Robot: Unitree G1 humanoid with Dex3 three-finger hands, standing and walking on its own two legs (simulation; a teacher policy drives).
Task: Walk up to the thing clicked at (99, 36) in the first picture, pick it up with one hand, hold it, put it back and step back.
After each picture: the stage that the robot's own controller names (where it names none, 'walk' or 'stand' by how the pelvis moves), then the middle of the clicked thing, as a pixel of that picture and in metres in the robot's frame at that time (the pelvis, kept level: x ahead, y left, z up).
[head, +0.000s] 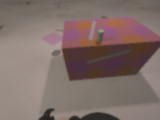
stand; (100, 35) +0.92 -0.02 +0.01
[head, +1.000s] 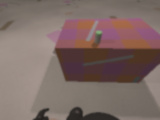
walk; (98, 37) +0.82 +0.04 +0.03
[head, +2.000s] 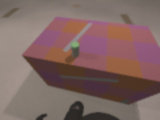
walk; (75, 49) +0.52 +0.23 +0.03
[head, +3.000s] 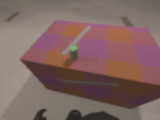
stand; (73, 53) +0.51 +0.19 +0.04
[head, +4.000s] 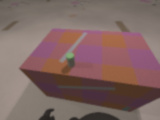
stand; (70, 60) +0.48 +0.22 +0.01
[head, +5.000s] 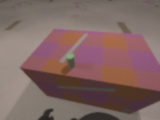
stand; (70, 60) +0.48 +0.22 +0.00
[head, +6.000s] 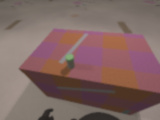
stand; (70, 61) +0.47 +0.22 +0.00
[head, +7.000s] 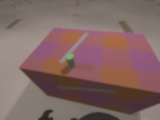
stand; (70, 61) +0.47 +0.22 +0.00
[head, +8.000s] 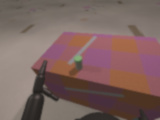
rise first; (78, 62) +0.47 +0.18 +0.01
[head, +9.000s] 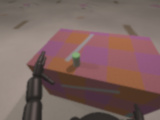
go down; (76, 59) +0.50 +0.17 +0.02
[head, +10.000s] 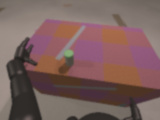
go down; (69, 58) +0.46 +0.17 +0.03
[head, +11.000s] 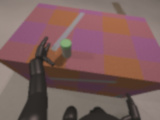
close in; (66, 49) +0.48 +0.18 +0.06
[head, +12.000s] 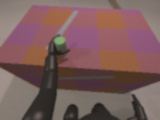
close; (61, 46) +0.50 +0.19 +0.08
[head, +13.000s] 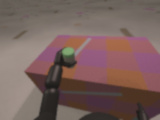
lift; (69, 58) +0.35 +0.16 +0.21
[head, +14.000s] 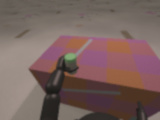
lift; (71, 64) +0.32 +0.16 +0.18
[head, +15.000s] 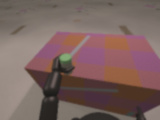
hold; (66, 64) +0.33 +0.18 +0.16
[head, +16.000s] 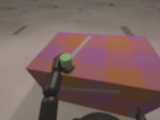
hold; (67, 64) +0.32 +0.18 +0.17
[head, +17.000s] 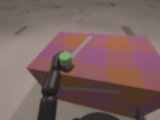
crouch; (66, 62) +0.32 +0.18 +0.18
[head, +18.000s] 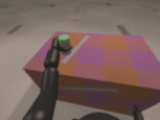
crouch; (65, 45) +0.43 +0.20 +0.22
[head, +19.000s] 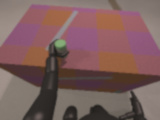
lower; (62, 49) +0.48 +0.18 +0.06
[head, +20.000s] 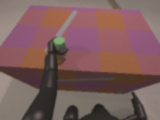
lower; (61, 47) +0.50 +0.19 +0.08
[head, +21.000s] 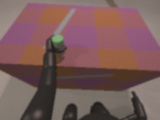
lower; (59, 45) +0.51 +0.19 +0.08
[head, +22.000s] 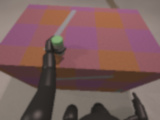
lower; (58, 46) +0.50 +0.19 +0.08
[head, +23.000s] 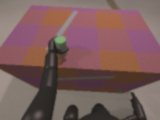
loosen; (61, 46) +0.50 +0.18 +0.08
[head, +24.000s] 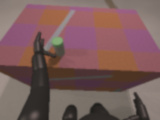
withdraw; (59, 47) +0.50 +0.19 +0.07
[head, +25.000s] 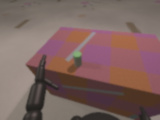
sink last; (77, 59) +0.48 +0.18 +0.04
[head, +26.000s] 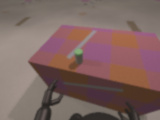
stand; (78, 56) +0.50 +0.17 +0.03
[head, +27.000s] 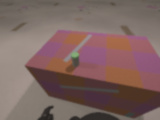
stand; (75, 59) +0.50 +0.18 +0.02
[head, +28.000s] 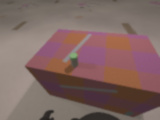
stand; (74, 60) +0.49 +0.20 +0.01
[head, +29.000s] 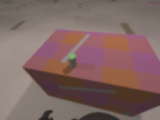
stand; (72, 60) +0.48 +0.21 +0.00
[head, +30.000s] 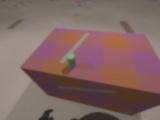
stand; (71, 60) +0.47 +0.21 +0.00
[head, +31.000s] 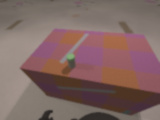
stand; (71, 61) +0.47 +0.21 +0.00
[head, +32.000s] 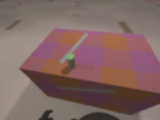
walk; (71, 61) +0.47 +0.21 +0.00
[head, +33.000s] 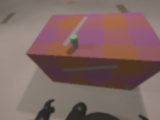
walk; (74, 41) +0.62 +0.22 +0.02
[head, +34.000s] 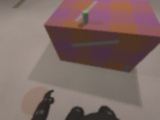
walk; (85, 17) +0.96 +0.16 +0.04
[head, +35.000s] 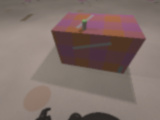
stand; (84, 24) +1.12 +0.20 +0.03
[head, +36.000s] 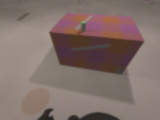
stand; (83, 26) +1.10 +0.20 +0.00
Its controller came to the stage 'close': yes
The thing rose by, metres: 0.21
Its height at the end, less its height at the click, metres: +0.00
